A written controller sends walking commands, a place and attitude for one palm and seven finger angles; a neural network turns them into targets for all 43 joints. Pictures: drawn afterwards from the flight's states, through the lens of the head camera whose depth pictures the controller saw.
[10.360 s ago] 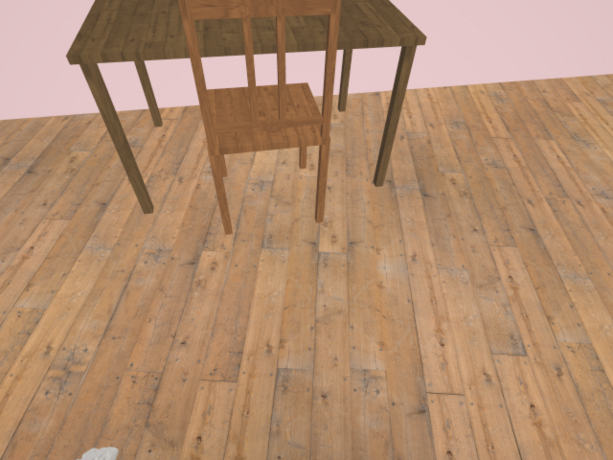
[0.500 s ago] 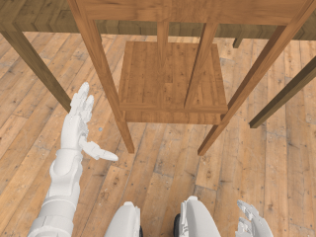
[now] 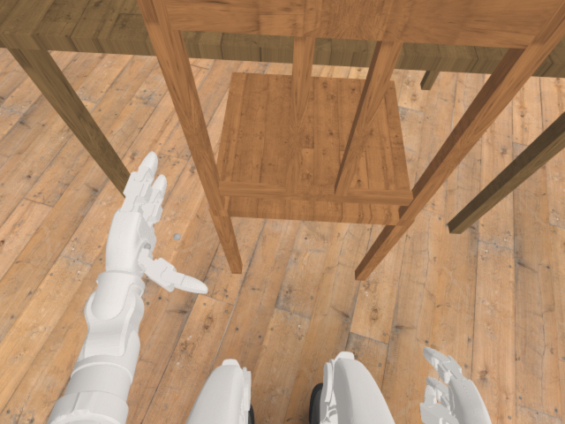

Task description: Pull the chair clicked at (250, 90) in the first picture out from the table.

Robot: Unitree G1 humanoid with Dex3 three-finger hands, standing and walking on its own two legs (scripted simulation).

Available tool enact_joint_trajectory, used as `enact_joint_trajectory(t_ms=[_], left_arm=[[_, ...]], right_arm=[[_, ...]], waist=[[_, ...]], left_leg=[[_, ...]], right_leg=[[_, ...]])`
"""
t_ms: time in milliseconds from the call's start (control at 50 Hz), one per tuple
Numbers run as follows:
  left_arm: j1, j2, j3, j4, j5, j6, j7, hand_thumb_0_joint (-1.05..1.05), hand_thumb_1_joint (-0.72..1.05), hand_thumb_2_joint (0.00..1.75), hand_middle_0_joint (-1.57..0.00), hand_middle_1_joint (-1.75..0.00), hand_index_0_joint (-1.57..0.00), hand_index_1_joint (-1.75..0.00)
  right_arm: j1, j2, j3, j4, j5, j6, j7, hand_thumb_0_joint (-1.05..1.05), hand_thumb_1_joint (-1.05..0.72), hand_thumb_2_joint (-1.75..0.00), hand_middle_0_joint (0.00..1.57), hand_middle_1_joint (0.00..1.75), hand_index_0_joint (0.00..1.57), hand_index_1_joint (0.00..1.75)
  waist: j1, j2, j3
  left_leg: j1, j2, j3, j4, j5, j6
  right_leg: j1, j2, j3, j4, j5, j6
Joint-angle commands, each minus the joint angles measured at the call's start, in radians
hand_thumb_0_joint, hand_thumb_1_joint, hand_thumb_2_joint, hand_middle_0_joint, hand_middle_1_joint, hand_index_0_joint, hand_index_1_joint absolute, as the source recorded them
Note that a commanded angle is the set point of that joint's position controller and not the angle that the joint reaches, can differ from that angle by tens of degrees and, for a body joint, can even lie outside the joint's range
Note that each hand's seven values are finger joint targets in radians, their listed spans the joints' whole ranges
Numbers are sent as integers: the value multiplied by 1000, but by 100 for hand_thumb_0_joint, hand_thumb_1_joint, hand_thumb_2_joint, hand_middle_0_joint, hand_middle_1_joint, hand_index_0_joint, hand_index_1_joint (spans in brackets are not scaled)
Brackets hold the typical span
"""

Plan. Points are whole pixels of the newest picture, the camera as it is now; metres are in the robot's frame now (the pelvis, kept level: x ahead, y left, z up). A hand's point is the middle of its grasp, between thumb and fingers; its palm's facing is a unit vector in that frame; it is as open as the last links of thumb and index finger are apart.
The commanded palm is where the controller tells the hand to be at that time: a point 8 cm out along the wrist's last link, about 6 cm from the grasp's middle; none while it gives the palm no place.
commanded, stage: push the fingers through the gap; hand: left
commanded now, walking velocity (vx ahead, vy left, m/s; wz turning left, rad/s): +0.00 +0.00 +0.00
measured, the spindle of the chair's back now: (296, 131) +0.52 -0.01 +0.05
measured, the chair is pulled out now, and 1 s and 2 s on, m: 0.00 0.00 0.00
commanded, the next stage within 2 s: hook a spindle and tug to test in 1.66 s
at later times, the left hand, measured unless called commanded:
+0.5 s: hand (186, 206) +0.41 +0.15 +0.01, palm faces -0.04 -1.00 -0.04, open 16.9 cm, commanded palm +0.39 +0.20 +0.02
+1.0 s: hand (190, 178) +0.45 +0.15 +0.02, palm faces -0.01 -1.00 -0.06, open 16.9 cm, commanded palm +0.43 +0.20 +0.02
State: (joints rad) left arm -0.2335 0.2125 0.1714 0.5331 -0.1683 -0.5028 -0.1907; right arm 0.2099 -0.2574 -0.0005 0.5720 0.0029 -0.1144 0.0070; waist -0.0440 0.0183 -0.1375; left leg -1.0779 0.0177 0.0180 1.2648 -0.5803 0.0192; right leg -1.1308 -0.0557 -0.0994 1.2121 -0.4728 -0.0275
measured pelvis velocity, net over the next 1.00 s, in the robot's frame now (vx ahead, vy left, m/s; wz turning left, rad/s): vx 0.00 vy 0.00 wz -0.01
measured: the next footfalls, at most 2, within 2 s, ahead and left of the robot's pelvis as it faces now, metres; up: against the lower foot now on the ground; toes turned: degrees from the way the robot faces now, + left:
none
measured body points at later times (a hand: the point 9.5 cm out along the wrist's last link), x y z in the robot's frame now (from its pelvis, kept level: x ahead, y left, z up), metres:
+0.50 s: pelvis +0.00 +0.01 +0.00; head +0.13 +0.01 +0.43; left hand +0.40 +0.20 +0.02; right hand +0.11 -0.25 -0.12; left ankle +0.01 +0.11 -0.63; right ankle +0.05 -0.11 -0.63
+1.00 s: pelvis +0.00 +0.00 +0.00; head +0.14 +0.00 +0.42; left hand +0.45 +0.21 +0.02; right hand +0.07 -0.26 -0.13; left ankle +0.01 +0.11 -0.63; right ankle +0.05 -0.11 -0.63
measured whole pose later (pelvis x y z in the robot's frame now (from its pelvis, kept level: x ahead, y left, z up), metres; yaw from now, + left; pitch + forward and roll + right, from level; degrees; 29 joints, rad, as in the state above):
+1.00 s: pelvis +0.00 +0.00 +0.00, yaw -1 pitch +25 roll -1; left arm -0.63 0.30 0.30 0.94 -0.09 -0.56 -0.14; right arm 0.27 -0.26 0.01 0.63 -0.02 -0.05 0.03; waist -0.11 0.03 -0.13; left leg -1.14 0.03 0.02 1.28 -0.57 0.02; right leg -1.20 -0.04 -0.09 1.22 -0.46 -0.03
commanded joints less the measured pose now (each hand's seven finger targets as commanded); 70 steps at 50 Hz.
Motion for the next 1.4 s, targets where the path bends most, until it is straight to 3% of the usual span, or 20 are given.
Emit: enact_joint_trajectory(t_ms=[0,120,260,340,380,440,500,540,560,620,720,800,1020,1120,1160,1200,1240,1280,1320,1380], left_arm=[[-253,133,33,-230,-8,-79,12,0,-50,30,-6,-8,-6,-8],[-322,143,42,-168,1,-69,25,0,-50,30,-6,-8,-6,-8],[-396,141,38,-131,14,-66,28,0,-50,30,-6,-8,-6,-8],[-381,128,38,-78,14,-54,35,0,-50,30,-6,-8,-6,-8],[-426,150,63,-55,16,-55,44,0,-50,30,-6,-8,-6,-8],[-454,183,90,-50,29,-71,54,0,-50,30,-6,-8,-6,-8],[-512,155,65,-50,31,-90,59,0,-50,30,-6,-8,-6,-8],[-514,178,83,-35,36,-97,65,0,-50,30,-6,-8,-6,-8],[-511,147,58,-17,40,-95,65,0,-50,30,-6,-8,-6,-8],[-546,145,58,29,49,-93,75,0,-50,30,-6,-8,-6,-8],[-608,232,131,82,66,-103,90,0,-50,30,-6,-8,-6,-8],[-635,242,145,148,65,-113,82,0,-50,30,-6,-8,-6,-8],[-833,255,135,258,69,-135,35,0,-50,30,-6,-8,-6,-8],[-913,314,178,317,85,-135,47,0,-50,30,-6,-8,-6,-8],[-929,327,185,332,96,-135,53,0,-50,30,-6,-8,-6,-8],[-925,356,214,366,101,-130,57,0,-50,30,-6,-8,-6,-8],[-954,379,223,383,110,-129,57,0,-50,30,-6,-8,-6,-8],[-976,368,208,343,115,-135,54,0,-50,30,-6,-8,-6,-8],[-928,353,209,351,106,-129,51,0,-50,30,-6,-8,-6,-8],[-910,370,226,348,101,-113,49,0,-50,30,-6,-8,-6,-8]], right_arm=[[58,-139,-54,-97,2,-39,-10,0,-90,-90,20,30,20,30],[62,-144,-50,-85,1,-36,-15,0,-90,-90,20,30,20,30],[89,-145,-52,-69,-5,-29,-11,0,-90,-90,20,30,20,30],[99,-145,-52,-68,-4,-18,-2,0,-90,-90,20,30,20,30],[106,-146,-53,-57,-6,-13,-1,0,-90,-90,20,30,20,30],[115,-147,-51,-61,-9,-7,0,0,-90,-90,20,30,20,30],[123,-146,-55,-49,-13,-5,3,0,-90,-90,20,30,20,30],[134,-150,-56,-46,-14,-2,4,0,-90,-90,20,30,20,30],[136,-148,-57,-44,-15,0,7,0,-90,-90,20,30,20,30],[145,-153,-59,-35,-14,10,9,0,-90,-90,20,30,20,30],[158,-157,-54,-33,-20,27,8,0,-90,-90,20,30,20,30],[160,-152,-49,-25,-21,36,12,0,-90,-90,20,30,20,30],[200,-163,-52,3,-28,50,12,0,-90,-90,20,30,20,30],[217,-171,-47,10,-36,68,13,0,-90,-90,20,30,20,30],[217,-170,-44,8,-39,77,16,0,-90,-90,20,30,20,30],[226,-172,-43,8,-41,85,18,0,-90,-90,20,30,20,30],[226,-172,-36,2,-41,90,19,0,-90,-90,20,30,20,30],[233,-172,-39,-2,-45,96,22,0,-90,-90,20,30,20,30],[241,-173,-40,-10,-45,101,26,0,-90,-90,20,30,20,30],[245,-176,-42,-8,-43,114,28,0,-90,-90,20,30,20,30]], waist=[[-19,21,-428],[-33,11,-404],[-37,59,-469],[-41,22,-453],[-48,0,-439],[-38,28,-462],[-55,42,-479],[-51,49,-485],[-55,54,-485],[-72,21,-464],[-59,35,-483],[-72,-1,-466],[-113,66,-502],[-123,54,-510],[-119,80,-520],[-123,40,-517],[-122,66,-508],[-121,101,-560],[-118,88,-589],[-116,63,-565]], left_leg=[[181,-27,-55,-174,320,-5],[150,-30,-56,-168,277,-2],[211,-25,-64,-171,365,-13],[197,-23,-64,-175,378,-14],[159,-26,-55,-169,332,-8],[163,-29,-52,-175,346,-9],[206,-23,-59,-170,374,-14],[213,-22,-61,-173,400,-17],[222,-22,-61,-173,403,-18],[210,-19,-61,-170,381,-15],[161,-29,-49,-166,363,-9],[114,-30,-38,-157,328,-3],[147,-27,-53,-131,337,2],[112,-28,-56,-119,322,7],[110,-30,-56,-116,332,5],[80,-28,-52,-109,322,9],[61,-30,-53,-109,298,10],[114,-26,-62,-110,340,7],[138,-25,-64,-110,378,5],[110,-22,-59,-115,370,6]], right_leg=[[329,40,77,-140,223,1],[300,44,76,-143,176,1],[299,44,68,-127,244,-2],[303,49,62,-130,259,0],[314,49,72,-139,237,4],[329,48,75,-134,251,0],[298,50,69,-131,259,1],[304,51,67,-127,274,-1],[294,52,65,-128,273,0],[274,55,61,-133,253,1],[328,53,78,-130,272,0],[352,54,93,-144,273,5],[274,59,89,-129,250,3],[270,61,91,-123,235,6],[270,60,93,-118,244,5],[289,63,96,-122,247,7],[277,63,98,-118,221,5],[270,64,92,-108,245,4],[277,68,84,-102,277,4],[300,67,88,-112,289,7]])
